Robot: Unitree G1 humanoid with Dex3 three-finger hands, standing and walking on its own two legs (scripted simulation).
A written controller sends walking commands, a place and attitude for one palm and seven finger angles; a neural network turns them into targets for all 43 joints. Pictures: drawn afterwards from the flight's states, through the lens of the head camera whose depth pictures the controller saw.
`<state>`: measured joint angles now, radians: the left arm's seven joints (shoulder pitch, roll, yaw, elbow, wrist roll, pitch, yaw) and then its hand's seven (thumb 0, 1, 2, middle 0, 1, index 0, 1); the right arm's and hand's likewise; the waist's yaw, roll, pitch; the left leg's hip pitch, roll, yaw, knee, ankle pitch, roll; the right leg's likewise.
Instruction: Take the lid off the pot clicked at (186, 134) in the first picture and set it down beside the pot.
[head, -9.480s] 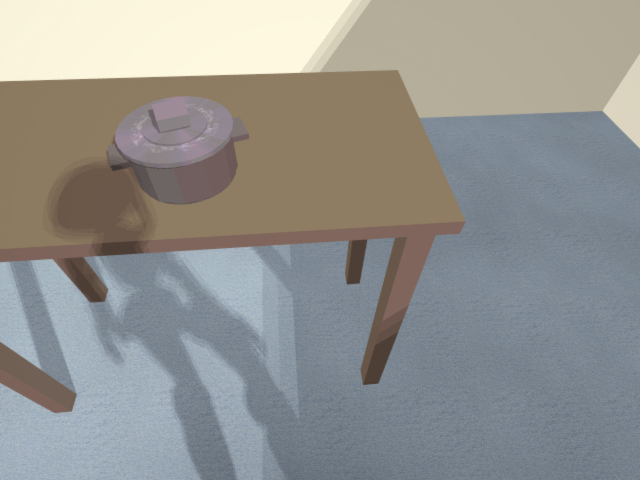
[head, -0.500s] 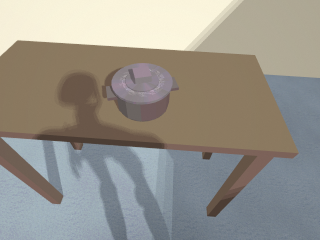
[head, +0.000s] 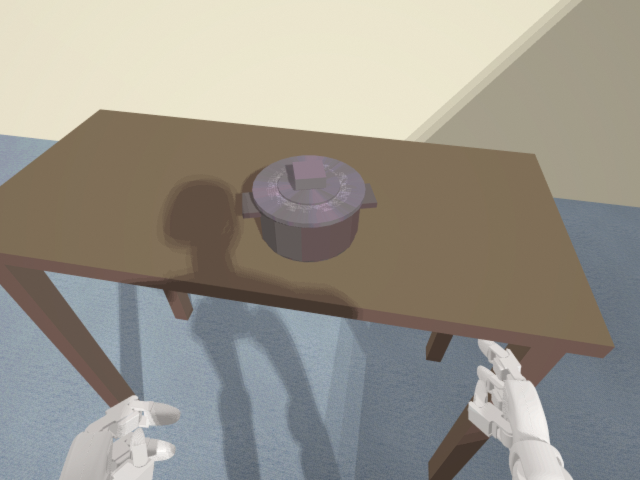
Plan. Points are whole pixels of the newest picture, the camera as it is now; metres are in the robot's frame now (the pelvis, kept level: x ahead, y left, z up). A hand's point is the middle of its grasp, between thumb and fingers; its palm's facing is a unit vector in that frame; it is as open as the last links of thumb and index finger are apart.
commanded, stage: lift the closed hand beside the body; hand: left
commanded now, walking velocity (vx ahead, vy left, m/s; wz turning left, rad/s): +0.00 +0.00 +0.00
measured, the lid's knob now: (309, 174) +0.50 +0.09 +0.14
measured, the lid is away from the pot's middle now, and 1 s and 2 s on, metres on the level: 0.00 0.00 0.00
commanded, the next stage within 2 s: raise the hand higher, near the body in 0.18 s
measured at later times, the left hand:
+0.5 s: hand (129, 396) +0.17 +0.22 +0.09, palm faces +0.28 -0.84 -0.47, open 3.1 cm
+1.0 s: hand (104, 341) +0.19 +0.23 +0.16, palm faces +0.37 -0.83 -0.43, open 3.1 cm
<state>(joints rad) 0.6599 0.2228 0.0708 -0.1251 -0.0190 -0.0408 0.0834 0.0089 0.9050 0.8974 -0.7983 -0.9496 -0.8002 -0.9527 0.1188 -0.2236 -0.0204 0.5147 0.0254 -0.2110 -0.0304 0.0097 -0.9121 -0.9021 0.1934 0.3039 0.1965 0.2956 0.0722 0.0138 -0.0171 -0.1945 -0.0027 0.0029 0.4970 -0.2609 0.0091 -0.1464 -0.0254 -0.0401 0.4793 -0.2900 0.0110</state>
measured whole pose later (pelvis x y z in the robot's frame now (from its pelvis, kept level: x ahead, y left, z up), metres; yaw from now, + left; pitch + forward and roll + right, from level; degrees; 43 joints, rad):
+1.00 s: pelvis +0.02 +0.00 +0.00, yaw -1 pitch -3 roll +0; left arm 0.59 0.33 0.28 -0.53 -0.03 -0.12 0.08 0.01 0.89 0.90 -1.30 -1.50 -1.31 -1.50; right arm 0.16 -0.18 0.02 0.60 0.01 -0.17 -0.06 0.01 -0.91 -0.90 0.20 0.30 0.20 0.30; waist 0.09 0.05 0.01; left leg -0.14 0.00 0.01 0.47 -0.28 0.01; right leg -0.09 -0.02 -0.03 0.44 -0.30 0.01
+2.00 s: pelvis -0.03 +0.01 +0.00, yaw +1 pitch -1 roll +0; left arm -0.04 0.79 0.15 -0.27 0.66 0.00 -0.43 0.00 -0.19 1.57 -0.96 -0.31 -0.96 -0.32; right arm 0.15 -0.30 0.01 0.54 0.06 0.03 -0.01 0.01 -0.91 -0.90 0.20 0.30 0.20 0.30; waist 0.07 0.13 0.02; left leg -0.26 -0.02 0.00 0.45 -0.18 0.03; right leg -0.21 -0.04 -0.05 0.44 -0.22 0.03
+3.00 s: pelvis -0.02 +0.00 +0.00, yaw +0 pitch +1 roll +1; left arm -0.60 0.63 -0.11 0.14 0.79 0.23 -0.49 0.00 -0.36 1.58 -0.86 -0.08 -0.86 -0.08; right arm 0.15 -0.31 0.01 0.56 0.08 0.09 0.03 0.01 -0.91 -0.90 0.19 0.30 0.20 0.30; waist 0.03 0.13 -0.02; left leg -0.26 -0.02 0.01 0.44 -0.19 0.01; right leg -0.25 -0.05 -0.03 0.50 -0.26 0.01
